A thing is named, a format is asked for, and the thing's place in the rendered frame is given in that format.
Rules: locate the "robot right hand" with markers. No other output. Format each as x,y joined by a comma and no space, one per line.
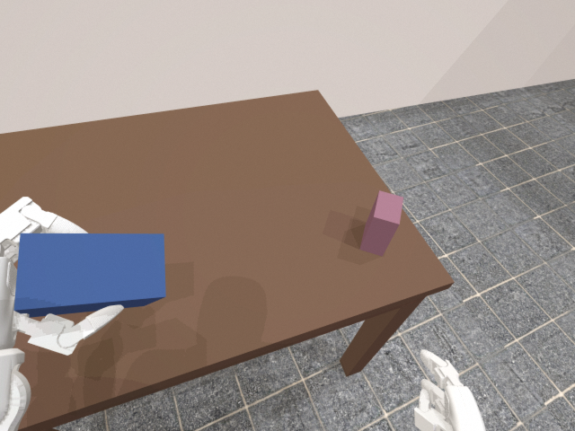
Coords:
455,409

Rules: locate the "sponge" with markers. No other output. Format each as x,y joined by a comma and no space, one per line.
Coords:
63,273

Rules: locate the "robot left hand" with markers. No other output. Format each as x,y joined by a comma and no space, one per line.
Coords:
54,333

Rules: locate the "robot left forearm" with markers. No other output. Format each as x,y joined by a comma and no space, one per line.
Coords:
15,390

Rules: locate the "table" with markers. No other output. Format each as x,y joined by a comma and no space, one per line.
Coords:
263,205

